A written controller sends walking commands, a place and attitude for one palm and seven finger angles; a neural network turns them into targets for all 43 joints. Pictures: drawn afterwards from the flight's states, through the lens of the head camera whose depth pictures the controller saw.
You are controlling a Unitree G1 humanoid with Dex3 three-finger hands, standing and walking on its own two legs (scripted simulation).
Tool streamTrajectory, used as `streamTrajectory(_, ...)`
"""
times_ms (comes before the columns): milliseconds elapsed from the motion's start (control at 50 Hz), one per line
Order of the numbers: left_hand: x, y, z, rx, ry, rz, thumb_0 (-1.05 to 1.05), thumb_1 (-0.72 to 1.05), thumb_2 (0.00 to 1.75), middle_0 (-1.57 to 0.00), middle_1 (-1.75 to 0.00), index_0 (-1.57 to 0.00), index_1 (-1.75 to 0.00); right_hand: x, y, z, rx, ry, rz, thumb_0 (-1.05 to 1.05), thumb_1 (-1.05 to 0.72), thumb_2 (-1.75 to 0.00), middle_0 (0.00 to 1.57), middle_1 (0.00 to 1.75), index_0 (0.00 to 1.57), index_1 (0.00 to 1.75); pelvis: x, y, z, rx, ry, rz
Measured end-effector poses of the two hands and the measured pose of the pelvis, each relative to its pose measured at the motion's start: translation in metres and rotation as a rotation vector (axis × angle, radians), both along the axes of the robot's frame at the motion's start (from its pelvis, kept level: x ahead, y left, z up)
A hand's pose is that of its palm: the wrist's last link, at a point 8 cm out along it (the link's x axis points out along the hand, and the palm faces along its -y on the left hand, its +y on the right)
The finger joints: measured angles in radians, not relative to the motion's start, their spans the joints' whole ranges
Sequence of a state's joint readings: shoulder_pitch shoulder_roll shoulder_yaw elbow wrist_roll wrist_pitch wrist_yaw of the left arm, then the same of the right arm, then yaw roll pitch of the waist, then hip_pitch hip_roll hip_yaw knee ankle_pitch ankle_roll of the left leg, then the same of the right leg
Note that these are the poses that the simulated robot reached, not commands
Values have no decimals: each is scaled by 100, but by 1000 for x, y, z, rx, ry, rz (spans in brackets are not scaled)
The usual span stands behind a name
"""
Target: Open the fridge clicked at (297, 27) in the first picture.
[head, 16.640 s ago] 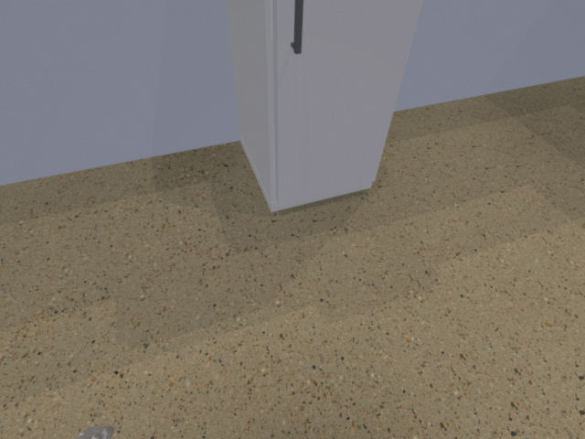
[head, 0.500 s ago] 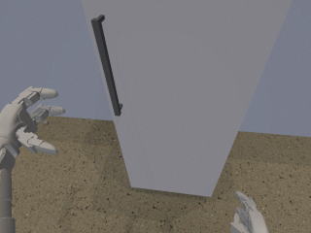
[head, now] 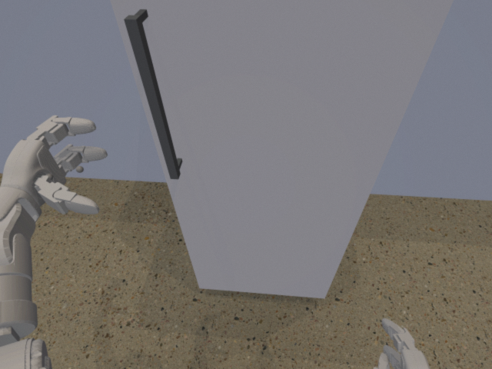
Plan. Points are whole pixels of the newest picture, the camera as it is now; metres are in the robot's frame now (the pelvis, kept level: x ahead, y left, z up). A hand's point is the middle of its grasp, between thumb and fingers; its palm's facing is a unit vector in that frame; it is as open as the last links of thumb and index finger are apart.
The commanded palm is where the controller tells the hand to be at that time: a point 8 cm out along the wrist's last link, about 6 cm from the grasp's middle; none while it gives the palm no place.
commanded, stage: move the hooked fingers beside the handle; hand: left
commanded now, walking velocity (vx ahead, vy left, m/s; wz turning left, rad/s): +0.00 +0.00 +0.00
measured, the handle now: (161, 108) +0.51 +0.20 +0.17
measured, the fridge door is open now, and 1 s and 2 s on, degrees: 0 0 0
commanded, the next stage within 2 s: feel for the door with the fingertips in 1.78 s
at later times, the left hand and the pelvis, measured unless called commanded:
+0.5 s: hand (102, 147) +0.39 +0.26 +0.18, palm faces +0.01 -1.00 -0.03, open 14.0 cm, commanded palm +0.37 +0.31 +0.18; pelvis +0.01 +0.01 +0.00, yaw +0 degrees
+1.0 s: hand (118, 127) +0.44 +0.25 +0.18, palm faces +0.00 -1.00 -0.01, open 14.0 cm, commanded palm +0.43 +0.31 +0.18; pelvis +0.00 +0.01 +0.00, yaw -1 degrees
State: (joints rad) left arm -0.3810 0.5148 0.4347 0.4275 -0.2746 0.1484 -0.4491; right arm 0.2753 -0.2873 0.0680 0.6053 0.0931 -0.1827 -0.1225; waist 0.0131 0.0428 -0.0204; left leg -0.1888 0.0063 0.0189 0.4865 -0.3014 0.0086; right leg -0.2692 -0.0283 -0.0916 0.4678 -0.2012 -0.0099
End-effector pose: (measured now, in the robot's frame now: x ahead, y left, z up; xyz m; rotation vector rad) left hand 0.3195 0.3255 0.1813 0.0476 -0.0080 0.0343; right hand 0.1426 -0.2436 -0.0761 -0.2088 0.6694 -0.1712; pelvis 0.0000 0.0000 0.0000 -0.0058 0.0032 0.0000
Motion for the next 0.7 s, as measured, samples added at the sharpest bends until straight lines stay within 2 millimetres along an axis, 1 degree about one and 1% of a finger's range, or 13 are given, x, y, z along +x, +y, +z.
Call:
streamTrajectory(240, 27, -12, 3, -9, -7, -26, -1, -50, 30, -30, -120, -30, -120, 3, 7, -1, 10, 13, -8, 2, -90, -90, 20, 29, 20, 30, 5, 4, 1, 0, 18, -5)
streamTrajectory(420, 40, -15, 4, -11, -9, -23, -1, -50, 30, -30, -120, -30, -120, 1, 8, -3, 13, 42, -13, 2, -90, -90, 20, 30, 20, 30, 7, 5, 1, -1, 28, -8)
streamTrajectory(560, 54, -17, 2, -11, 14, -19, -1, -50, 30, -30, -120, -30, -120, -7, 4, -7, -1, 85, -26, 2, -90, -90, 20, 30, 20, 30, 7, 6, 1, -2, 38, -3)
streamTrajectory(700, 70, -21, 4, -24, 6, -25, -1, -50, 30, -30, -120, -30, -120, -23, -3, -11, -15, 134, -54, 2, -90, -90, 20, 30, 20, 30, 6, 5, 1, -1, 50, -7)
